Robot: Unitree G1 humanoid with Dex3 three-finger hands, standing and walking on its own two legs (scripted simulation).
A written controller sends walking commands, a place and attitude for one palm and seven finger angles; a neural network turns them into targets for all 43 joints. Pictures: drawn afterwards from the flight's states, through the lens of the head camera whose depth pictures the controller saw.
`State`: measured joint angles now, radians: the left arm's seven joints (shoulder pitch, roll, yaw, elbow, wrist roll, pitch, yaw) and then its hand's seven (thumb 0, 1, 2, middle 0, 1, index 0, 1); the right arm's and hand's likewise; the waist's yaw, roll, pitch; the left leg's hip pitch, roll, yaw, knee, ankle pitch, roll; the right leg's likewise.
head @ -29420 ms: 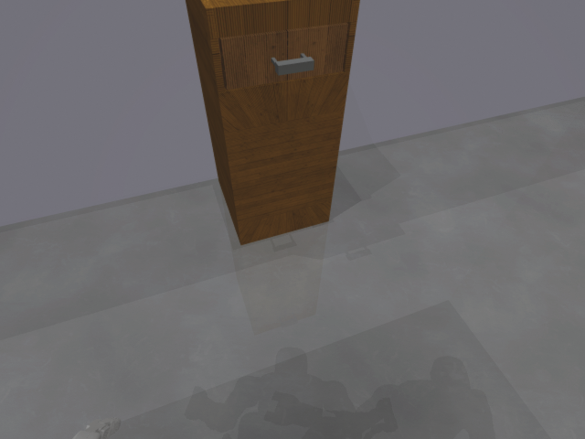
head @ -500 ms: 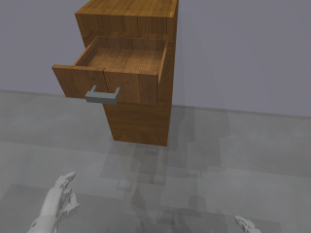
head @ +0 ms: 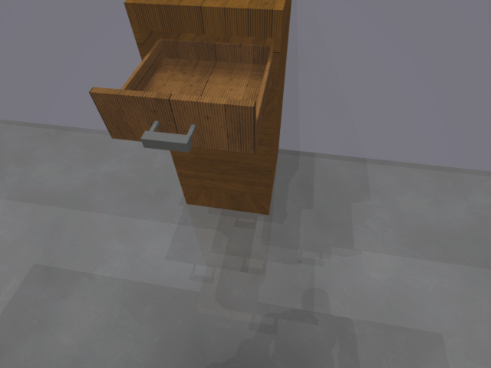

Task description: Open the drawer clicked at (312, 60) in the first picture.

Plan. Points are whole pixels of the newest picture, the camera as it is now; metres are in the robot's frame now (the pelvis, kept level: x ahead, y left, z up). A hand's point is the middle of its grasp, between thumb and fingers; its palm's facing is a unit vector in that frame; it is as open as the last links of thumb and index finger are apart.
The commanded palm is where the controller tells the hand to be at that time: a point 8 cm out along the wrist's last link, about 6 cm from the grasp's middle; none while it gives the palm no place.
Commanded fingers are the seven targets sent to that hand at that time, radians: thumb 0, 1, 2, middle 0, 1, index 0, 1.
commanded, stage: let the arm hang, fingers relaxed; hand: left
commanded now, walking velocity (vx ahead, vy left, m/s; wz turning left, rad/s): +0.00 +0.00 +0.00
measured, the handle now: (170, 134) +0.58 +0.21 +0.02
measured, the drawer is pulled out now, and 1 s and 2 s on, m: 0.30 0.30 0.30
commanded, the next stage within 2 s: look to check the result in 0.42 s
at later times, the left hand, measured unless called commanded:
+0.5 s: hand out of the picture +0.05 +0.19 -0.17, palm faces -0.01 -0.97 -0.25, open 7.4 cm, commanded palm none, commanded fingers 0.00 0.90 0.90 -0.20 -0.30 -0.20 -0.30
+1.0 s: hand out of the picture +0.07 +0.22 -0.16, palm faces -0.02 -0.95 -0.31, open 7.4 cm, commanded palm none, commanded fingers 0.00 0.90 0.90 -0.20 -0.30 -0.20 -0.30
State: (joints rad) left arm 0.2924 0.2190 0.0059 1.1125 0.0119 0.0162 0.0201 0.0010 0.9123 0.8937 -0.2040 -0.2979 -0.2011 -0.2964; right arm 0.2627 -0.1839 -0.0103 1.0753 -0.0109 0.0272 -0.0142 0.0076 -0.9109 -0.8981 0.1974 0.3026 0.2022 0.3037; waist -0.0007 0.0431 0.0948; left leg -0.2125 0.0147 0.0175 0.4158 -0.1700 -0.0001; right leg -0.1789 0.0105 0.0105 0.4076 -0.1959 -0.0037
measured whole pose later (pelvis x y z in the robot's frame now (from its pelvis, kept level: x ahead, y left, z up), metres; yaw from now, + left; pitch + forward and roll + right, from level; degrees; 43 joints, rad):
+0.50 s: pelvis +0.00 -0.01 +0.00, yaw +0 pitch -2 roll +0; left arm 0.18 0.21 0.02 1.11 0.01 -0.01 0.02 0.00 0.90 0.89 -0.21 -0.30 -0.20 -0.30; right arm 0.23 -0.19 -0.02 1.11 -0.02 0.01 -0.02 0.01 -0.91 -0.90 0.20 0.30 0.20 0.30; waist -0.02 0.02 0.09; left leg -0.19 0.02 0.02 0.38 -0.16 -0.01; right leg -0.16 0.02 0.02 0.39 -0.19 -0.01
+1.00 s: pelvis +0.01 -0.01 +0.00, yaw -1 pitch -2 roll +0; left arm 0.13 0.28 0.03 1.13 0.01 -0.01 0.01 0.00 0.90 0.89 -0.21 -0.30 -0.20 -0.30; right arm 0.14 -0.27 -0.03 1.10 -0.02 0.01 -0.01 0.01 -0.91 -0.90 0.20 0.30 0.20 0.30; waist -0.01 0.02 0.10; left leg -0.16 0.03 0.02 0.34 -0.15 -0.02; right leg -0.13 0.03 0.02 0.34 -0.18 -0.02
